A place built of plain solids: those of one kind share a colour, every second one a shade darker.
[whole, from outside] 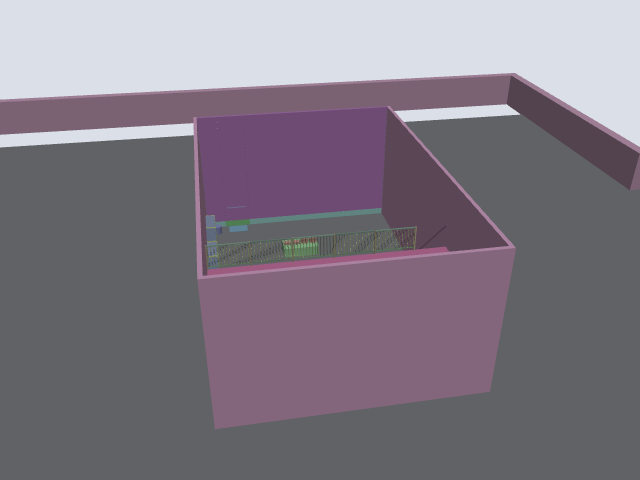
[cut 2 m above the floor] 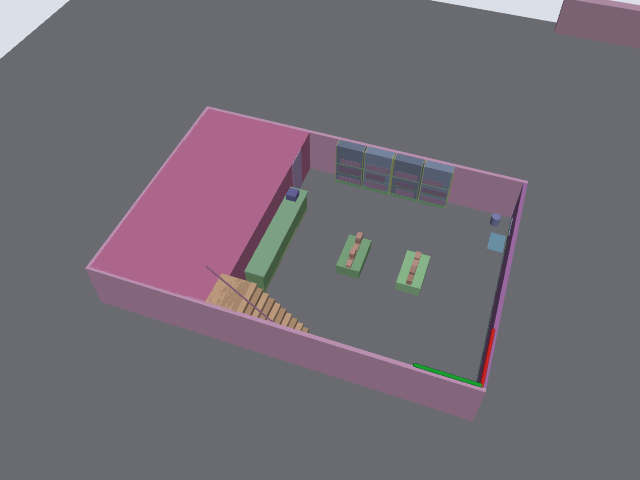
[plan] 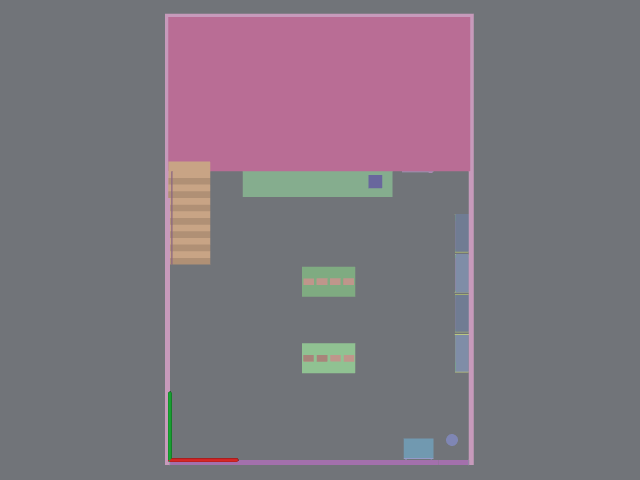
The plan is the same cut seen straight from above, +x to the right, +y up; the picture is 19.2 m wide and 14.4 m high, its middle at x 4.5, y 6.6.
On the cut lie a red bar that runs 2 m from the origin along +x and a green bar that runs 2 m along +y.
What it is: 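A shoe shop at street level behind a glazed front, one room two levels high, with a raised rear level reached by one straight flight, fitted out in the 1990s to 2020s; 9.0 x 13.2 m, 5.69 m high throughout; its front glazed onto the street; the raised level 3.00 m over the floor, over the rear 4.6 m, open to the hall behind a guard 1.0 m high along its edge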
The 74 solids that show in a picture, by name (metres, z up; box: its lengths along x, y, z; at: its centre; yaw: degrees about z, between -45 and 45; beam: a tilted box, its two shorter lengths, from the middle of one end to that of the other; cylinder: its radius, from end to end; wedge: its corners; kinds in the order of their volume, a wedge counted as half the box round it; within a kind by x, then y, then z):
{
 "upper_1": {"box": [9.06, 4.63, 3.05], "at": [4.48, 10.97, 1.48]},
 "street_hedge_1": {"box": [0.6, 15.85, 2.25], "at": [-14.7, -8.07, 1.07]},
 "street_hedge_2": {"box": [38.96, 0.6, 2.25], "at": [4.48, -16.3, 1.07]},
 "street_hedge_3": {"box": [0.6, 15.85, 2.25], "at": [23.66, -8.07, 1.07]},
 "wall_1": {"box": [0.15, 13.54, 5.74], "at": [-0.07, 6.62, 2.82]},
 "wall_2": {"box": [9.26, 0.15, 5.74], "at": [4.48, 13.31, 2.82]},
 "wall_3": {"box": [0.15, 13.54, 5.74], "at": [9.04, 6.62, 2.82]},
 "stair_step_1": {"box": [1.26, 0.4, 0.25], "at": [0.58, 6.06, 0.07]},
 "stair_step_2": {"box": [1.26, 0.4, 0.45], "at": [0.58, 6.26, 0.17]},
 "stair_step_3": {"box": [1.26, 0.4, 0.65], "at": [0.58, 6.46, 0.28]},
 "stair_step_4": {"box": [1.26, 0.4, 0.85], "at": [0.58, 6.66, 0.38]},
 "stair_step_5": {"box": [1.26, 0.4, 1.05], "at": [0.58, 6.86, 0.47]},
 "stair_step_6": {"box": [1.26, 0.4, 1.25], "at": [0.58, 7.06, 0.57]},
 "stair_step_7": {"box": [1.26, 0.4, 1.45], "at": [0.58, 7.26, 0.68]},
 "stair_step_8": {"box": [1.26, 0.4, 1.65], "at": [0.58, 7.46, 0.78]},
 "stair_step_9": {"box": [1.26, 0.4, 1.85], "at": [0.58, 7.66, 0.88]},
 "stair_step_10": {"box": [1.26, 0.4, 2.05], "at": [0.58, 7.86, 0.97]},
 "stair_step_11": {"box": [1.26, 0.4, 2.25], "at": [0.58, 8.06, 1.07]},
 "stair_step_12": {"box": [1.26, 0.4, 2.45], "at": [0.58, 8.26, 1.18]},
 "stair_step_13": {"box": [1.26, 0.4, 2.65], "at": [0.58, 8.46, 1.27]},
 "stair_step_14": {"box": [1.26, 0.5, 2.85], "at": [0.58, 8.71, 1.38]},
 "window_wall_1": {"box": [6.86, 0.15, 5.74], "at": [3.43, -0.07, 2.82]},
 "window_wall_2": {"box": [1.2, 0.15, 5.74], "at": [7.46, -0.07, 2.82]},
 "window_wall_3": {"box": [0.9, 0.15, 5.74], "at": [8.51, -0.07, 2.82]},
 "shelves_body_1": {"box": [0.4, 1.16, 2.1], "at": [8.76, 3.2, 1.0]},
 "shelves_body_2": {"box": [0.4, 1.16, 2.1], "at": [8.76, 4.4, 1.0]},
 "shelves_body_3": {"box": [0.4, 1.16, 2.1], "at": [8.76, 5.6, 1.0]},
 "shelves_body_4": {"box": [0.4, 1.16, 2.1], "at": [8.76, 6.8, 1.0]},
 "counter_1": {"box": [4.46, 0.7, 1.05], "at": [4.43, 8.3, 0.47]},
 "plinth_1": {"box": [1.6, 0.9, 0.5], "at": [4.76, 3.05, 0.2]},
 "plinth_2": {"box": [1.6, 0.9, 0.5], "at": [4.76, 5.35, 0.2]},
 "shelves_goods_1": {"box": [0.41, 1.01, 0.28], "at": [8.76, 3.19, 0.75]},
 "shelves_goods_2": {"box": [0.41, 1.0, 0.31], "at": [8.76, 3.2, 0.28]},
 "shelves_goods_3": {"box": [0.41, 0.77, 0.29], "at": [8.76, 3.33, 1.24]},
 "shelves_goods_4": {"box": [0.41, 0.78, 0.35], "at": [8.76, 4.38, 0.31]},
 "shelves_goods_5": {"box": [0.41, 0.76, 0.26], "at": [8.76, 4.4, 0.74]},
 "shelves_goods_6": {"box": [0.41, 0.93, 0.34], "at": [8.76, 4.41, 1.26]},
 "shelves_goods_7": {"box": [0.41, 0.96, 0.34], "at": [8.76, 5.58, 1.26]},
 "shelves_goods_8": {"box": [0.41, 0.89, 0.37], "at": [8.76, 5.62, 0.32]},
 "shelves_goods_9": {"box": [0.41, 0.81, 0.35], "at": [8.76, 5.66, 0.79]},
 "shelves_goods_10": {"box": [0.41, 0.86, 0.29], "at": [8.76, 6.75, 1.24]},
 "shelves_goods_11": {"box": [0.41, 0.95, 0.37], "at": [8.76, 6.77, 0.79]},
 "shelves_goods_12": {"box": [0.41, 1.0, 0.28], "at": [8.76, 6.79, 0.27]},
 "shelves_shelf_1": {"box": [0.41, 1.1, 0.18], "at": [8.75, 3.2, 0.04]},
 "shelves_shelf_2": {"box": [0.41, 1.1, 0.18], "at": [8.75, 4.4, 0.04]},
 "shelves_shelf_3": {"box": [0.41, 1.1, 0.18], "at": [8.75, 5.6, 0.04]},
 "shelves_shelf_4": {"box": [0.41, 1.1, 0.18], "at": [8.75, 6.8, 0.04]},
 "counter_top_1": {"box": [4.5, 0.78, 0.09], "at": [4.43, 8.28, 0.99]},
 "stair_wall_rail_1": {"wedge": [[0.04, 5.86, 1.1], [0.04, 5.86, 1.16], [0.04, 8.66, 3.9], [0.04, 8.66, 3.96], [0.07, 5.86, 1.1], [0.07, 5.86, 1.16], [0.07, 8.66, 3.9], [0.07, 8.66, 3.96]]},
 "stallriser_1": {"box": [6.86, 0.05, 0.35], "at": [3.43, -0.02, 0.12]},
 "stallriser_2": {"box": [0.9, 0.05, 0.35], "at": [8.51, -0.02, 0.12]},
 "front_corner_1": {"box": [0.04, 0.17, 5.59], "at": [0.0, -0.07, 2.75]},
 "front_corner_2": {"box": [0.04, 0.17, 5.59], "at": [8.96, -0.07, 2.75]},
 "service_door_1": {"box": [0.95, 0.03, 2.1], "at": [7.43, 8.64, 1.0]},
 "box_1": {"box": [0.32, 0.2, 0.12], "at": [4.15, 3.05, 0.62]},
 "box_2": {"box": [0.32, 0.2, 0.12], "at": [4.16, 5.35, 0.51]},
 "box_3": {"box": [0.32, 0.2, 0.12], "at": [4.56, 3.05, 0.62]},
 "box_4": {"box": [0.32, 0.2, 0.12], "at": [4.56, 5.35, 0.74]},
 "box_5": {"box": [0.32, 0.2, 0.12], "at": [4.96, 3.05, 0.51]},
 "box_6": {"box": [0.32, 0.2, 0.12], "at": [4.96, 5.35, 0.51]},
 "box_7": {"box": [0.32, 0.2, 0.12], "at": [5.36, 5.35, 0.74]},
 "box_8": {"box": [0.32, 0.2, 0.12], "at": [5.37, 3.05, 0.51]},
 "shelves_cheek_1": {"box": [0.41, 0.032, 2.1], "at": [8.75, 2.63, 1.0]},
 "shelves_cheek_2": {"box": [0.41, 0.032, 2.1], "at": [8.75, 5.04, 1.0]},
 "till_1": {"box": [0.42, 0.4, 0.28], "at": [6.16, 8.35, 1.18]},
 "plant_pot_1": {"cylinder": 0.18, "from": [8.46, 0.6, 0.0], "to": [8.46, 0.6, 0.38]},
 "door_mat_1": {"box": [0.9, 0.6, 0.07], "at": [7.46, 0.35, -0.02]},
 "street_door_kick_1": {"box": [1.2, 0.05, 0.35], "at": [7.46, -0.02, 0.12]},
 "upper_guard_rail_1": {"box": [1.53, 0.044, 0.044], "at": [2.03, 8.69, 3.98]},
 "upper_guard_rail_2": {"box": [1.53, 0.044, 0.044], "at": [3.56, 8.69, 3.98]},
 "upper_guard_rail_3": {"box": [1.53, 0.044, 0.044], "at": [5.09, 8.69, 3.98]},
 "upper_guard_rail_4": {"box": [1.53, 0.044, 0.044], "at": [6.63, 8.69, 3.98]},
 "upper_guard_rail_5": {"box": [1.53, 0.044, 0.044], "at": [8.16, 8.69, 3.98]},
 "counter_kick_1": {"box": [4.46, 0.012, 0.15], "at": [4.43, 7.94, 0.03]}
}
